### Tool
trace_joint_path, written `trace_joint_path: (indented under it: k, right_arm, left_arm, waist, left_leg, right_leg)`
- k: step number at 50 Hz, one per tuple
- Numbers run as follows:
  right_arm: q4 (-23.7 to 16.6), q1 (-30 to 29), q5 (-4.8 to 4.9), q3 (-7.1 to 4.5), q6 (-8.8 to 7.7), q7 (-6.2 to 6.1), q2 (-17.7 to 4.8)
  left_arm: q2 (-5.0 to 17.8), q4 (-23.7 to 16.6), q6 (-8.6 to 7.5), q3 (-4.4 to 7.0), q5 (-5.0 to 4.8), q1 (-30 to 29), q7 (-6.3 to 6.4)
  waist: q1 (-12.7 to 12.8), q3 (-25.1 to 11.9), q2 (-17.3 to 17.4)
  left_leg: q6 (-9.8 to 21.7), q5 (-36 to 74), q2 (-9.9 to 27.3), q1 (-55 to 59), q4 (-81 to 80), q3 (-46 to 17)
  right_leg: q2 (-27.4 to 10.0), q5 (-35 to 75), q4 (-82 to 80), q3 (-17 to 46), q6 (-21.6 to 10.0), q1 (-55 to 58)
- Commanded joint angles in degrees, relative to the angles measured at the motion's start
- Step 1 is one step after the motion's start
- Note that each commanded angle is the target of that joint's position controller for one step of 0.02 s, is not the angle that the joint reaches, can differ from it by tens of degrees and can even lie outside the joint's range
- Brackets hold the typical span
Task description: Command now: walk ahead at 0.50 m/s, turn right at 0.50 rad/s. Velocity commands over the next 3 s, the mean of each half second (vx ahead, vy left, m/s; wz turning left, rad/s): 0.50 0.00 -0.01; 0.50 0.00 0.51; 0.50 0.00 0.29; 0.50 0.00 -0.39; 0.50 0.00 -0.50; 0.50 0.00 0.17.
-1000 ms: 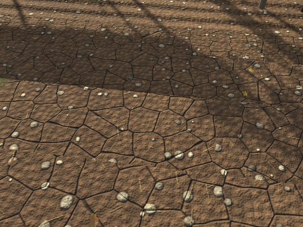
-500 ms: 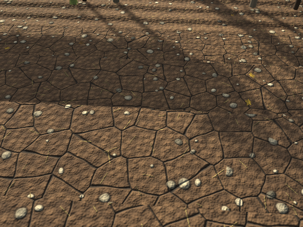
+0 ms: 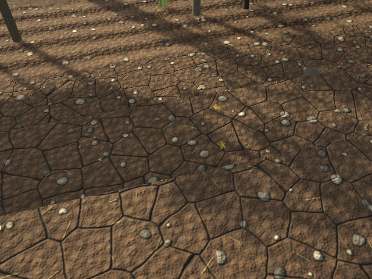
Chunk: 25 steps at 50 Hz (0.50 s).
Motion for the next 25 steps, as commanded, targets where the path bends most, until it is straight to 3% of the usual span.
trace_joint_path:
  k: [1,2,3,5,6,7,8,9,10,11,12,13,14,15,16,17,18,19,20,21,22,23,24,25]
  right_arm:
    - [-8.6,-8.3,-0.24,-0.72,-1.53,-1.70,-5.1]
    - [-8.3,-7.2,-0.80,0.41,-0.62,-2.52,-1.0]
    - [-8.4,-6.9,-0.94,0.85,0.28,-2.99,-0.1]
    - [-9.2,-8.1,0.30,0.71,1.32,-3.22,-1.9]
    - [-10.4,-10.9,0.10,1.20,1.41,-2.80,-1.0]
    - [-11.4,-12.3,-0.06,1.97,1.41,-2.23,0.7]
    - [-9.1,-5.3,-1.49,2.66,1.05,-0.91,1.8]
    - [-8.7,-2.8,-1.84,2.06,0.73,-0.23,0.2]
    - [-10.3,-6.0,-2.13,1.21,0.53,-0.16,-2.6]
    - [-13.6,-16.7,-1.08,1.08,-0.09,-0.54,-4.3]
    - [-15.7,-23.4,-0.56,0.86,-0.13,-1.23,-5.1]
    - [-16.3,-27.4,-0.27,1.53,-0.47,-1.37,-3.0]
    - [-14.9,-28.0,-0.35,1.77,-0.84,-0.99,-1.8]
    - [-13.4,-25.0,-0.81,2.64,-0.71,-0.60,1.2]
    - [-13.2,-23.2,-1.31,3.15,-0.34,-0.10,2.9]
    - [-13.2,-20.5,-1.34,2.55,0.78,0.05,0.8]
    - [-13.2,-19.6,-1.28,1.68,1.51,0.17,-2.4]
    - [-13.7,-20.9,-1.46,1.09,1.91,-0.05,-4.6]
    - [-15.0,-24.6,-1.23,1.17,1.94,-0.20,-4.8]
    - [-15.9,-28.7,-1.63,1.58,1.83,-0.16,-4.1]
    - [-15.5,-28.8,-1.81,2.31,1.75,0.03,-2.0]
    - [-14.3,-27.3,-0.93,1.84,1.87,-0.29,-2.8]
    - [-10.7,-20.6,-0.41,0.97,2.02,-0.65,-4.5]
    - [-6.0,-8.4,0.43,-0.88,1.94,-1.79,-7.4]
  left_arm:
    - [2.5,4.3,-1.72,0.56,-1.20,12.1,-0.70]
    - [0.5,3.6,-1.37,-0.59,-1.26,8.7,-1.40]
    - [-0.6,2.6,-1.25,-1.10,-1.22,6.8,-1.55]
    - [2.1,1.8,-1.71,-0.59,-1.01,4.6,-1.80]
    - [4.6,1.7,-1.41,-0.01,-0.33,5.5,-2.02]
    - [5.4,3.1,-1.17,0.14,0.57,8.1,-2.43]
    - [5.7,3.3,-1.06,0.28,2.64,8.9,-2.55]
    - [5.6,3.0,-1.06,0.26,3.04,9.4,-2.70]
    - [4.7,2.7,-1.40,0.07,3.13,11.7,-1.90]
    - [1.8,6.8,-1.69,-0.75,2.71,20.1,0.25]
    - [-0.3,11.1,-1.68,-1.09,2.47,32.3,2.71]
    - [-2.1,14.0,-1.26,-1.32,2.21,41.2,4.43]
    - [-2.9,12.8,-0.80,-2.01,0.65,40.9,4.94]
    - [-3.5,11.0,0.04,-3.05,1.35,35.9,3.72]
    - [-2.1,9.7,1.01,-3.63,2.43,30.8,1.61]
    - [-1.4,7.9,1.12,-4.20,3.14,26.1,0.16]
    - [-1.8,6.4,0.61,-4.52,2.23,23.1,-0.26]
    - [-1.6,6.3,0.02,-4.58,1.47,23.9,0.13]
    - [0.0,7.6,-0.25,-4.24,0.83,27.3,1.04]
    - [0.4,9.2,-0.16,-4.24,0.37,31.4,2.41]
    - [1.1,10.2,0.40,-4.42,0.17,32.5,3.31]
    - [1.8,11.2,1.02,-4.51,0.55,34.5,3.51]
    - [3.2,11.2,1.66,-4.44,0.63,32.8,2.96]
    - [5.0,10.3,2.44,-3.77,0.84,30.7,1.56]
  waist:
    - [3.4,0.6,-4.8]
    - [0.2,0.8,-3.6]
    - [-1.3,0.9,-2.0]
    - [-2.2,1.1,-1.6]
    - [-0.9,1.4,-1.5]
    - [-0.1,1.1,-4.2]
    - [-1.9,1.0,-4.2]
    - [-2.8,0.8,-3.1]
    - [-0.5,0.6,-3.5]
    - [5.2,3.9,-2.8]
    - [11.0,4.8,-1.6]
    - [14.7,5.3,-1.0]
    - [15.1,3.7,-0.1]
    - [12.6,3.3,-2.1]
    - [9.3,4.6,-4.8]
    - [6.0,5.3,-5.1]
    - [4.3,7.0,-3.2]
    - [5.2,8.4,-1.3]
    - [7.5,10.5,-0.2]
    - [10.0,11.2,-0.1]
    - [10.8,12.3,-2.1]
    - [11.0,11.6,-1.7]
    - [8.4,10.3,0.3]
    - [3.4,5.5,3.4]
  left_leg:
    - [3.9,2.7,2.3,-29.1,3.9,-7.2]
    - [3.4,1.6,3.3,-21.9,1.4,-6.9]
    - [2.4,2.8,3.3,-18.7,-1.4,-6.3]
    - [0.8,7.5,2.7,-14.4,-12.2,-3.6]
    - [0.0,12.6,0.5,-8.8,-17.6,-0.5]
    - [-0.4,20.0,-1.4,-4.4,-17.1,1.1]
    - [0.2,32.0,-2.0,0.3,-9.5,0.3]
    - [0.2,32.0,-2.4,0.2,-8.3,1.3]
    - [0.6,32.2,-1.2,-8.5,-10.6,-0.4]
    - [0.1,35.8,4.4,-36.5,-18.0,-11.8]
    - [-0.6,34.9,5.8,-59.9,-25.5,-14.4]
    - [-1.0,35.0,6.5,-71.5,-30.8,-14.7]
    - [0.0,44.0,6.7,-65.2,-39.0,-11.4]
    - [1.7,59.4,5.5,-46.7,-41.6,-6.5]
    - [3.3,67.2,3.0,-26.5,-35.4,-1.8]
    - [3.2,66.9,2.8,-16.2,-27.2,-1.7]
    - [3.0,60.7,3.0,-14.5,-25.3,-1.9]
    - [2.3,54.0,3.1,-16.7,-28.0,-1.7]
    - [2.1,50.3,3.8,-21.1,-34.0,-1.7]
    - [2.3,48.0,3.7,-25.1,-40.8,-0.8]
    - [2.4,48.7,5.1,-25.5,-46.1,-2.4]
    - [2.2,51.8,4.8,-21.3,-47.9,-1.5]
    - [1.7,53.1,5.3,-15.3,-50.7,-2.2]
    - [1.7,57.8,2.3,-1.4,-53.8,1.7]
  right_leg:
    - [-15.7,2.5,-17.6,24.7,-13.2,18.6]
    - [-16.0,4.6,-19.6,23.8,-13.6,8.2]
    - [-15.9,5.5,-22.3,22.9,-13.5,3.3]
    - [-13.5,4.6,-24.7,17.0,-11.1,-3.2]
    - [-9.7,4.5,-24.2,12.5,-9.6,-8.9]
    - [-7.8,3.7,-23.1,10.9,-9.2,-13.1]
    - [-7.4,5.0,-17.5,8.5,-8.4,-17.8]
    - [-8.1,7.6,-14.5,8.9,-8.9,-17.8]
    - [-9.1,5.0,-12.4,10.6,-9.2,-8.8]
    - [-16.2,-0.3,-6.5,20.2,-9.7,16.7]
    - [-20.1,-2.0,-1.0,25.3,-10.3,39.9]
    - [-21.3,-2.2,2.3,27.2,-9.5,51.1]
    - [-18.4,-1.0,3.5,23.3,-9.0,45.0]
    - [-13.4,-3.7,4.4,17.1,-8.7,26.4]
    - [-10.9,-8.6,0.4,14.0,-9.2,2.9]
    - [-11.0,-13.9,-1.0,13.6,-9.3,-10.0]
    - [-11.7,-15.4,-1.3,13.5,-8.6,-12.0]
    - [-12.4,-15.1,0.5,13.4,-7.7,-7.1]
    - [-13.6,-12.9,2.2,13.6,-6.4,1.3]
    - [-12.7,-9.2,4.0,12.9,-4.9,10.6]
    - [-13.7,-5.7,5.8,13.6,-4.0,14.5]
    - [-13.4,-2.2,7.3,12.6,-3.2,16.2]
    - [-13.5,1.6,13.1,11.6,-1.5,17.2]
    - [-9.9,8.7,22.8,6.8,0.4,16.3]
Next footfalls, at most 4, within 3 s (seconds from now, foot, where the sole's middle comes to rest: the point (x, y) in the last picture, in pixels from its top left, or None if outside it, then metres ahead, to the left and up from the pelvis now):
0.52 left None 0.53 0.21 -0.94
0.92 right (185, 219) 0.84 0.05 -0.94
1.42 left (118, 210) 0.88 0.36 -0.94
1.98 right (148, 159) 1.32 0.28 -1.13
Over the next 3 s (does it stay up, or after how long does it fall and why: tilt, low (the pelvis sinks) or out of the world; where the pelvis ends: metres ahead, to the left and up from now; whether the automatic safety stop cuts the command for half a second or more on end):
stays up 1.70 0.40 -0.36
